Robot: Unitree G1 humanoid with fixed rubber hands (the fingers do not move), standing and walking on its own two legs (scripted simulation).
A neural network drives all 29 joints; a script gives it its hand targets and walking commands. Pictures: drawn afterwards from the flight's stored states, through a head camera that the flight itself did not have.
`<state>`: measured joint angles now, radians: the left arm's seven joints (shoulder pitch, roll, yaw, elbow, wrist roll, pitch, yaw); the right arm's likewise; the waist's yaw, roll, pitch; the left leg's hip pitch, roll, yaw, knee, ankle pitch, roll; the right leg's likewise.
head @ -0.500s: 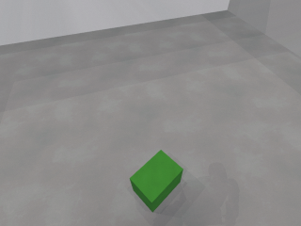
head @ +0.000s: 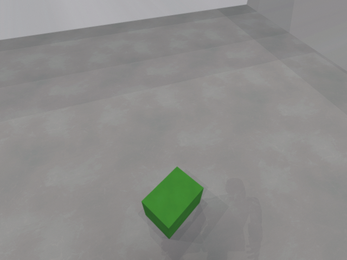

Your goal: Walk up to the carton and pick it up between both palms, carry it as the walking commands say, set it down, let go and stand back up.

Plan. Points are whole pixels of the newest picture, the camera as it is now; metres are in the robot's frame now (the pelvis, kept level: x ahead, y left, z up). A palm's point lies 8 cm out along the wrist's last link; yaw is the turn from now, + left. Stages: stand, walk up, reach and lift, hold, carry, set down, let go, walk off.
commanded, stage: walk up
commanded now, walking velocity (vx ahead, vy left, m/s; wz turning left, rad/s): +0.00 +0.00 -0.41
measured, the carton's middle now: (173, 202) +0.48 +0.03 -0.66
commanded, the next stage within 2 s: none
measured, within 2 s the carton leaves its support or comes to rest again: neither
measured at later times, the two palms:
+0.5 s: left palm out of the picture +0.03 +0.33 -0.11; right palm out of the picture +0.07 -0.22 -0.11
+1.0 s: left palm (55, 193) +0.30 +0.36 -0.11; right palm out of the picture -0.06 +0.03 -0.15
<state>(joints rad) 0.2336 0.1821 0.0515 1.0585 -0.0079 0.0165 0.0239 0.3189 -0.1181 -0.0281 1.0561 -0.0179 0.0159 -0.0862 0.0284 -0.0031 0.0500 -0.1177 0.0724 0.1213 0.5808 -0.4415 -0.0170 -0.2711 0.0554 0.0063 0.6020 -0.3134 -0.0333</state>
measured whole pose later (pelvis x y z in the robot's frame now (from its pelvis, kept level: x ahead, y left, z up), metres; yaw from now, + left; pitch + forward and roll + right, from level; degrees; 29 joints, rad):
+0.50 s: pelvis +0.00 +0.06 +0.01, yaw -15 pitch +2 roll -1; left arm 0.36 0.21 0.09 0.97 0.05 0.03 0.05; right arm 0.12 -0.27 -0.07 0.80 -0.04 0.08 0.02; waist 0.07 0.04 0.06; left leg -0.47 0.06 -0.04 0.94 -0.41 -0.06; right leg -0.33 0.02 0.13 0.47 -0.18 0.05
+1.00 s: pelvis +0.08 +0.20 +0.00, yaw -30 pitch -1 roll +0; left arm 0.14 0.19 0.07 0.92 0.05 0.02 0.05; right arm 0.38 -0.18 -0.04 0.97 -0.03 0.06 0.00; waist -0.05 0.07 0.05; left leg -0.37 0.02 0.15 1.00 -0.52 -0.03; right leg -0.26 0.00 -0.13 0.62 -0.36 -0.05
